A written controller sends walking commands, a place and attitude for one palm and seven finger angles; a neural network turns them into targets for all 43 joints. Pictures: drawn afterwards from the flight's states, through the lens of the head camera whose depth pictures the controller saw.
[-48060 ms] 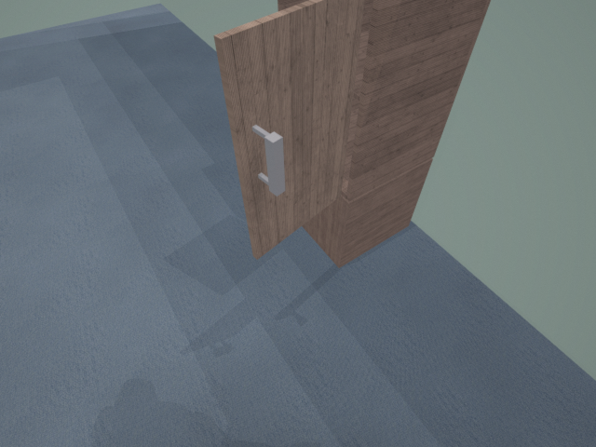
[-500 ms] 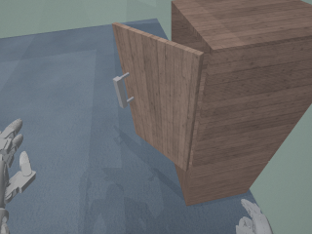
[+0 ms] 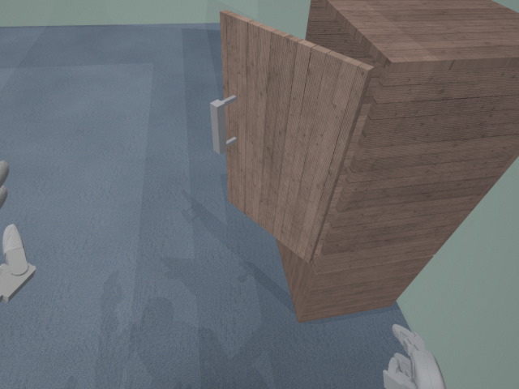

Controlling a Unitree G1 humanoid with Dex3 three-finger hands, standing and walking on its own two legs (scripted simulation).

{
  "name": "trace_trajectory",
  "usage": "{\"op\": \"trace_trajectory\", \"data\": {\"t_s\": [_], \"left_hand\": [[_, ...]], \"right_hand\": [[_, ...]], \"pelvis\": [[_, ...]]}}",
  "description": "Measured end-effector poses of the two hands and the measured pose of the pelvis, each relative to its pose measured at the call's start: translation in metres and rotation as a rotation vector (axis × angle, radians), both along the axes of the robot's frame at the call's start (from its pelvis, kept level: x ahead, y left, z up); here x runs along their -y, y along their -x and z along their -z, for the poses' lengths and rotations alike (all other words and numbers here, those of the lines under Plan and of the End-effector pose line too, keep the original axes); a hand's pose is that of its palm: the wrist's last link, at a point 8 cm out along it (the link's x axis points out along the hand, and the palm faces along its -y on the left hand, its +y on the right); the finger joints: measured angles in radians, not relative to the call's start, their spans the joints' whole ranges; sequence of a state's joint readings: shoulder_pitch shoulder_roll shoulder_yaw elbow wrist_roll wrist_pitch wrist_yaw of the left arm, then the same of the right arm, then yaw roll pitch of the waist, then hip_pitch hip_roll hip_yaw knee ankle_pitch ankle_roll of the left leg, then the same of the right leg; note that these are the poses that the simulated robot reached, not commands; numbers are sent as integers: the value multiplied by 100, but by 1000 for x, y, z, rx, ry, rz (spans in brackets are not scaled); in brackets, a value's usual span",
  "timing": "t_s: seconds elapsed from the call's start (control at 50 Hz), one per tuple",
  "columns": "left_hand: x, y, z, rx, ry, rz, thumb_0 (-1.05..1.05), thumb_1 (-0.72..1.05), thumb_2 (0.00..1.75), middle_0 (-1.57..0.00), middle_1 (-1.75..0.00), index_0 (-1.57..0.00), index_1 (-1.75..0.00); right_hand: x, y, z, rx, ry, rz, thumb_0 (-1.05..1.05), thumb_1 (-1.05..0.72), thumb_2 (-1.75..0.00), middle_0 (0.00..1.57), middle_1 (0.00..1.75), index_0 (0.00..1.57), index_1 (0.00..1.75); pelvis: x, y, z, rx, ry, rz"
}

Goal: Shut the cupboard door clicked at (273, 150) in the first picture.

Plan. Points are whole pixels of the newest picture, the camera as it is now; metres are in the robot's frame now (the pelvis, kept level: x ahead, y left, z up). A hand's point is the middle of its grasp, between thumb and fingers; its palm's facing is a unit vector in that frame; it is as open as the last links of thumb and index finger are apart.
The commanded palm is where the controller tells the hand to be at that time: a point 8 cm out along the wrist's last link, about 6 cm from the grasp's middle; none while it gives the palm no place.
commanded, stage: step back with the hand held close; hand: left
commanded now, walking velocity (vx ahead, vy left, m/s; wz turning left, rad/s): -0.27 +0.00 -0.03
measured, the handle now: (225, 124) +0.71 +0.13 +0.01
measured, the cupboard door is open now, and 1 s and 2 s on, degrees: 36 36 36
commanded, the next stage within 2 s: stop stepping back and stand still in 0.78 s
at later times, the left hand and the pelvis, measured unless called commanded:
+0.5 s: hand out of the picture +0.12 +0.28 +0.18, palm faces +0.44 -0.79 -0.43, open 7.4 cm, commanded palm +0.04 +0.31 +0.19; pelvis -0.09 +0.01 -0.01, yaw +2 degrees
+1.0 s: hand out of the picture -0.02 +0.30 +0.18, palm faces +0.32 -0.87 -0.37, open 7.5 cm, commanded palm -0.11 +0.34 +0.19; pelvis -0.26 +0.05 +0.00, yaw -2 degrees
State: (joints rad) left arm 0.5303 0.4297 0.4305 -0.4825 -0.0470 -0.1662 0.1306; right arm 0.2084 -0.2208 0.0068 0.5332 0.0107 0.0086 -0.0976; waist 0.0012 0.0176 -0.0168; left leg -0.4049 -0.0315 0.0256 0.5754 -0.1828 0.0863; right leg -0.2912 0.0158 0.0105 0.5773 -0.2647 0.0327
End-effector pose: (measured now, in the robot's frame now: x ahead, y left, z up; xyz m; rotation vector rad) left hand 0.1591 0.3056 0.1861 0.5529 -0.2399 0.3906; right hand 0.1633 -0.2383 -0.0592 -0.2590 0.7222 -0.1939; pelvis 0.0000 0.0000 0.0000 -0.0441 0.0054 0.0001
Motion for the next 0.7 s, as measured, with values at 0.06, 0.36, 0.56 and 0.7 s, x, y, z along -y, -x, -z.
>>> {"op": "trace_trajectory", "data": {"t_s": [0.06,0.36,0.56,0.7], "left_hand": [[-1,17,-2,32,-15,-26,2,89,90,-21,-30,-21,-30],[19,69,-6,113,5,44,2,89,90,-21,-30,-21,-30],[-21,97,-9,120,-36,32,2,89,90,-21,-30,-21,-30],[-15,157,-10,147,-43,46,2,89,90,-20,-30,-21,-30]], "right_hand": [[-3,11,6,-11,-8,-25,2,-91,-90,21,30,20,30],[10,72,12,-30,8,-11,2,-91,-90,21,30,21,30],[-6,118,4,-31,39,20,2,-91,-90,21,30,20,29],[-30,133,10,25,-12,-71,2,-91,-90,21,30,20,29]], "pelvis": [[3,11,3,-6,2,-15],[8,62,6,13,9,-22],[-10,103,3,-4,82,-48],[-11,146,13,-62,32,12]]}}
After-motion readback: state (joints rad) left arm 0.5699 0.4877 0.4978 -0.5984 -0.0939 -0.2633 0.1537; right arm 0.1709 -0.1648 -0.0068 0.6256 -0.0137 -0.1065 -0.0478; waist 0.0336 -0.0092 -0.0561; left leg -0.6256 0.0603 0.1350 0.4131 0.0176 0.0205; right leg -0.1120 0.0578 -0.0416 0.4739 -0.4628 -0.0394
